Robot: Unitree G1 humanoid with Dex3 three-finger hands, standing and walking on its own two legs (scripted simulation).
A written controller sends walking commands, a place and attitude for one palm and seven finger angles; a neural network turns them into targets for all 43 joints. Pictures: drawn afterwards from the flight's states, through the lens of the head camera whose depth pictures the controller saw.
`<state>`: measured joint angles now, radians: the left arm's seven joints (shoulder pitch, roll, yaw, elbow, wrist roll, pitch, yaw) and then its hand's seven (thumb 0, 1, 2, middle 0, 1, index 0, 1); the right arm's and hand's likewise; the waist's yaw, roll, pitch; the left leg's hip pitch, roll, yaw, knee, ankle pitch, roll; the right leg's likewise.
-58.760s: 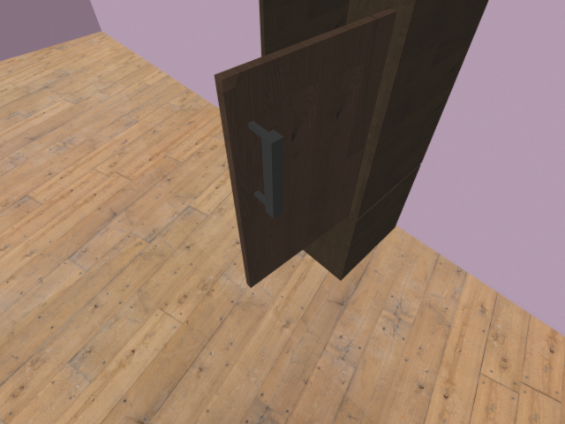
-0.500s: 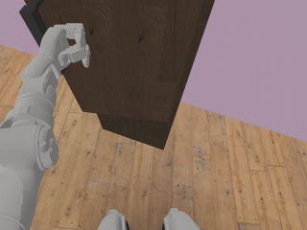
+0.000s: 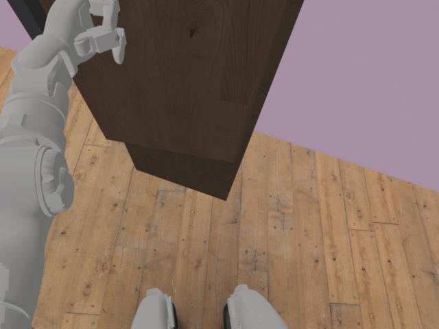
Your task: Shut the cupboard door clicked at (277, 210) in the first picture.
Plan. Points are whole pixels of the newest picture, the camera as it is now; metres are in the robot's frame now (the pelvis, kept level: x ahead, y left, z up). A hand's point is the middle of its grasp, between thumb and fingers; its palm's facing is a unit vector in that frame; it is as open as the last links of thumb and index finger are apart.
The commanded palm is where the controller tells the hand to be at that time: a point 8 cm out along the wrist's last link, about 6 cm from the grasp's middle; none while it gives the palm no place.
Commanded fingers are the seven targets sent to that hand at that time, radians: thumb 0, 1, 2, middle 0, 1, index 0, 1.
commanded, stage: push the door shut along its arc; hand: left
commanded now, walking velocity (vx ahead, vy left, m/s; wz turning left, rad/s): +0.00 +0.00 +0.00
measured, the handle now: (48, 22) +0.60 +0.19 +0.14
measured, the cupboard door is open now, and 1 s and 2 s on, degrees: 10 2 2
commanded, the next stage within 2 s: pull the fist back off the door in 0.08 s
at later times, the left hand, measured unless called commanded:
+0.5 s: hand (140, 29) +0.59 +0.06 +0.14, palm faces +0.01 -1.00 -0.04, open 3.1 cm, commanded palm +0.55 +0.10 +0.14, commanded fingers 0.00 0.90 0.90 -1.30 -1.50 -1.30 -1.50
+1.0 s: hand (134, 72) +0.49 +0.07 +0.14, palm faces -0.01 -1.00 -0.01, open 3.1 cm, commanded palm +0.47 +0.11 +0.14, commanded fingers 0.00 0.90 0.90 -1.30 -1.50 -1.30 -1.50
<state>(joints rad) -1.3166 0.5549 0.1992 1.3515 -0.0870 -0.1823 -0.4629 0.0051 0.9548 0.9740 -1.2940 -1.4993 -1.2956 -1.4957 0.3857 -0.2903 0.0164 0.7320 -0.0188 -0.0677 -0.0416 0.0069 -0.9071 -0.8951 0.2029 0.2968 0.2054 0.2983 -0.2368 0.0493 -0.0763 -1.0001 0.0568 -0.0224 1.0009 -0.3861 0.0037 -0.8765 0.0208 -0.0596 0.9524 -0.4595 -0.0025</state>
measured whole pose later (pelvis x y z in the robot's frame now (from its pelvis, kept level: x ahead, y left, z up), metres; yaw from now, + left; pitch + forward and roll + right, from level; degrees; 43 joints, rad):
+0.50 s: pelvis +0.01 +0.00 +0.00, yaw -1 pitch +24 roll -3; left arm -1.27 0.38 0.32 1.32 0.07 -0.22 0.11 0.01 0.90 0.92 -1.29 -1.50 -1.29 -1.50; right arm 0.49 -0.22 0.02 0.68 -0.09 -0.03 0.09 0.01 -0.91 -0.90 0.20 0.30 0.20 0.30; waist -0.26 0.08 -0.12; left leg -1.01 0.06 -0.01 0.98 -0.39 0.00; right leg -0.90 0.03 -0.04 0.93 -0.45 0.00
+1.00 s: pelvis +0.03 -0.01 +0.03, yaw +0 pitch +14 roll -1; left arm -0.79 0.15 0.17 0.99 -0.07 -0.33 0.06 0.01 0.90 0.90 -1.29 -1.50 -1.30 -1.50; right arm 0.36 -0.27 -0.05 0.66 -0.01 0.00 0.05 0.01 -0.91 -0.90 0.20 0.30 0.20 0.30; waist -0.11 0.05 -0.12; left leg -0.69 0.05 0.02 0.82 -0.37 -0.01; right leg -0.59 0.02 -0.02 0.79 -0.44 -0.01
